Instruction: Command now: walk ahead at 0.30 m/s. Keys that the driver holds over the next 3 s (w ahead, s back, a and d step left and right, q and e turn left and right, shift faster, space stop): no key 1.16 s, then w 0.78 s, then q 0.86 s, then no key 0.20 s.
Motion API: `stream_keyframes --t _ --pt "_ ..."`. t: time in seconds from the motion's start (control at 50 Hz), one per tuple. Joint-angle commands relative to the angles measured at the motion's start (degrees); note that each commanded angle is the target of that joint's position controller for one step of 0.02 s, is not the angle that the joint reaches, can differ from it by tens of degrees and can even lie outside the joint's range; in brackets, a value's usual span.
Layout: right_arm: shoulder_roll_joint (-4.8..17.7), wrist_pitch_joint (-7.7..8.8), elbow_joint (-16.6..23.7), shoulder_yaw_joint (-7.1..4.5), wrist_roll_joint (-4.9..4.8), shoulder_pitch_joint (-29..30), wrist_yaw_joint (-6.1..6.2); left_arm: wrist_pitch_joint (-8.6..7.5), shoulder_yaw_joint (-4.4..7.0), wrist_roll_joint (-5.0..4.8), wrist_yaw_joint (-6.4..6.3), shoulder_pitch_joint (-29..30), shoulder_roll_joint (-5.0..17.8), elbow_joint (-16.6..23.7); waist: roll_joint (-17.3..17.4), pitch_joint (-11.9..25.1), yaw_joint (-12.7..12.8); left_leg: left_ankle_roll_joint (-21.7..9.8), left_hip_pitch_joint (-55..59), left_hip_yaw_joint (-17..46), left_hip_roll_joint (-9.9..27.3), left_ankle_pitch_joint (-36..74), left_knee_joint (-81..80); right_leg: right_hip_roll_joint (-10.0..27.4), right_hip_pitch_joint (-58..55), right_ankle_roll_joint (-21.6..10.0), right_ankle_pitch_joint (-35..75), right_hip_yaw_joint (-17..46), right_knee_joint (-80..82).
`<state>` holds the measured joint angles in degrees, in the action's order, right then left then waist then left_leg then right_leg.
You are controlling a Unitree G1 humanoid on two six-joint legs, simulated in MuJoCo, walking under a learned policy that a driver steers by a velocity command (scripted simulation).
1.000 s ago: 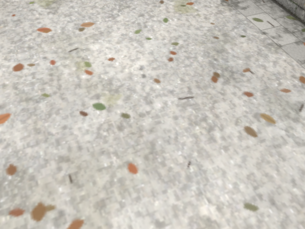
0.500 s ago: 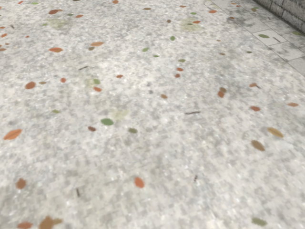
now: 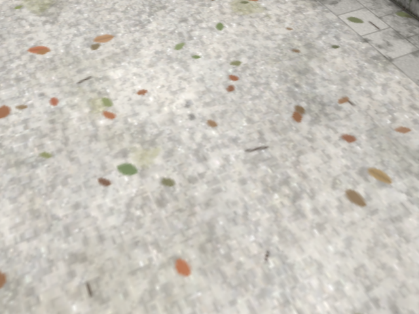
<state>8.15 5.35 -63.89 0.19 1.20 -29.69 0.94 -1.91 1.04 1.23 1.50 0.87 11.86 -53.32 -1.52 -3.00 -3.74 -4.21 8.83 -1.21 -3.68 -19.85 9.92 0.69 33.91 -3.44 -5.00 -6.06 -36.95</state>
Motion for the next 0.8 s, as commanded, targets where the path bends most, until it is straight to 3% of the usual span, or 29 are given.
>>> stream_keyframes --t 0.02,0.04,0.06,0.08,0.1,0.12,0.14,0.16,0.18,0.2,0.24,0.28,0.36,0.44,0.48,0.5,0.52,0.54,0.58,0.66,0.8 --pt "9.18 0.54 0.78 -1.36 -0.12 -0.82 0.70 -1.45 0.90 -0.35 -1.37 -7.18 4.27 0.33 8.71 0.69 5.81 -2.02 -6.57 2.92 12.86 67.81 13.34 -5.55 -15.05 -2.71 1.47 -1.89 4.17" --pt "9.89 0.47 1.02 -1.53 -0.65 0.97 0.74 -2.14 1.56 -0.24 -1.80 -14.93 5.53 -2.15 8.66 4.09 9.30 -1.27 -6.81 2.71 12.34 65.67 21.73 -5.26 -22.46 -3.80 5.77 -0.66 8.75" --pt "9.82 0.53 1.43 -1.49 -1.50 2.05 0.61 -2.91 2.24 0.81 -2.27 -21.70 7.32 -4.17 7.44 7.46 12.26 -0.45 -12.47 1.96 10.46 54.78 32.07 -1.31 -33.16 -4.83 14.25 2.20 12.32" --pt "7.06 0.42 2.99 -0.96 -2.14 0.14 0.76 -3.34 3.17 2.10 -2.47 -28.57 12.07 -5.31 -1.36 14.98 12.13 0.61 -22.85 -1.21 5.32 19.79 50.43 14.23 -46.50 -7.73 40.33 16.13 6.84" --pt "3.83 -0.67 0.75 -1.09 -4.61 -10.96 1.00 -2.56 3.58 0.31 -1.81 -28.04 13.17 -5.25 -9.61 26.10 6.92 1.71 -32.56 2.43 -2.24 -16.14 68.79 26.27 -56.63 -19.15 59.29 34.09 7.17" --pt "7.96 -1.60 0.28 -2.05 -1.97 -7.52 1.26 -1.91 3.41 -1.98 -1.37 -21.36 10.70 -3.25 -0.24 21.70 6.08 1.46 -32.78 6.24 1.09 -10.59 69.33 22.91 -46.24 -18.97 46.70 30.28 11.78" --pt "6.79 -1.86 2.00 -2.02 -0.49 -0.74 0.93 -1.91 2.16 -1.99 -1.57 -14.69 6.58 -2.14 -0.53 11.09 5.03 1.81 -35.12 5.10 2.77 -7.60 67.23 19.89 -36.18 -17.43 36.69 24.60 16.02" --pt "6.13 -2.09 2.72 -2.14 0.43 2.18 0.66 -2.00 1.18 -1.48 -1.88 -12.45 3.36 -2.17 1.22 5.62 3.54 1.99 -34.12 4.73 4.48 -5.43 63.13 17.05 -28.60 -14.88 32.39 20.38 19.36" --pt "6.24 -2.78 3.29 -2.44 1.10 4.12 0.32 -2.30 0.60 -1.29 -2.40 -12.92 1.95 -2.81 0.81 3.21 2.83 2.21 -32.01 4.96 5.74 -4.10 58.87 14.76 -23.92 -13.13 32.24 16.51 21.09" --pt "4.79 -3.68 2.74 -2.19 1.31 2.79 0.00 -2.47 0.14 -0.96 -2.68 -13.70 1.10 -3.76 0.32 2.95 1.55 2.51 -27.91 4.51 5.81 -3.05 55.66 13.14 -20.08 -11.63 32.51 13.51 21.83" --pt "2.40 -5.03 1.69 -1.73 0.66 1.05 -0.04 -3.22 -0.27 -0.26 -2.53 -14.72 1.69 -4.57 -0.24 4.62 -0.12 3.09 -22.62 3.29 5.00 -2.17 49.73 11.35 -16.89 -10.55 36.00 9.85 21.64" --pt "2.45 -6.02 1.77 -1.51 0.44 2.91 0.43 -3.37 -0.33 0.22 -2.34 -14.60 3.49 -4.63 -1.84 4.78 -0.54 3.36 -21.88 2.20 4.98 -1.90 41.51 10.36 -16.21 -9.62 31.54 8.25 21.93" --pt "4.43 -7.19 2.47 -1.45 0.18 9.34 1.15 -1.81 -0.34 0.12 -2.59 -17.66 4.67 -5.34 -4.20 4.51 2.19 3.49 -21.17 0.90 5.14 1.08 31.52 9.90 -16.22 -7.95 5.05 11.03 24.62" --pt "3.53 -6.59 1.71 -0.78 0.17 11.04 1.27 -0.30 -0.64 -0.51 -3.11 -17.38 3.75 -5.44 -1.46 0.36 1.90 3.13 -16.80 0.36 5.30 6.07 18.88 9.52 -13.27 -6.02 -13.09 13.73 24.62" --pt "5.13 -5.43 1.27 -0.58 0.68 9.80 1.62 -0.28 -0.78 -0.49 -3.21 -19.82 2.84 -5.97 1.73 -0.66 2.59 2.65 -12.96 5.95 10.13 12.51 11.27 7.59 -12.56 -2.50 -13.07 13.63 22.61" --pt "6.95 -5.02 0.98 -0.87 -0.12 11.60 1.57 -0.06 -0.85 -1.06 -3.06 -23.41 0.97 -6.64 6.21 -2.42 5.71 1.68 -17.39 8.24 11.19 12.92 11.59 3.73 -14.56 -1.23 -10.66 10.66 22.73" --pt "5.28 -4.74 0.57 -0.62 -0.70 11.62 1.24 0.13 -0.80 -0.88 -3.16 -23.20 1.26 -7.47 6.55 -2.37 4.92 1.77 -21.57 7.68 10.55 11.04 10.51 2.93 -20.31 -0.86 -6.97 9.25 21.21" --pt "4.26 -4.39 0.42 -0.32 -0.77 11.55 1.10 0.22 -0.55 -0.78 -3.30 -22.96 1.80 -7.61 6.25 -1.68 4.83 2.10 -22.93 7.13 10.03 10.90 9.71 3.31 -23.63 -0.90 -4.52 9.25 20.16" --pt "4.27 -4.21 0.17 -0.28 -0.85 11.64 1.40 0.39 -0.42 -0.65 -3.41 -22.55 2.01 -7.95 5.38 -0.72 4.86 2.27 -22.04 6.64 9.58 12.61 9.02 3.88 -25.78 -1.10 -1.51 9.40 19.25" --pt "4.19 -4.16 -0.51 -0.28 -0.86 10.75 1.65 0.35 -0.65 -0.69 -3.65 -22.06 0.83 -8.73 2.77 -0.12 4.56 1.85 -19.88 6.49 9.70 15.24 9.03 4.21 -26.37 -0.79 0.73 9.20 19.17" --pt "3.91 -4.28 -1.48 -0.18 -0.74 9.58 1.82 0.64 -0.70 -0.77 -4.10 -21.91 0.34 -10.10 1.96 -0.19 4.18 1.60 -18.59 6.13 9.62 17.53 9.02 4.50 -27.12 -0.49 2.88 9.02 18.72"
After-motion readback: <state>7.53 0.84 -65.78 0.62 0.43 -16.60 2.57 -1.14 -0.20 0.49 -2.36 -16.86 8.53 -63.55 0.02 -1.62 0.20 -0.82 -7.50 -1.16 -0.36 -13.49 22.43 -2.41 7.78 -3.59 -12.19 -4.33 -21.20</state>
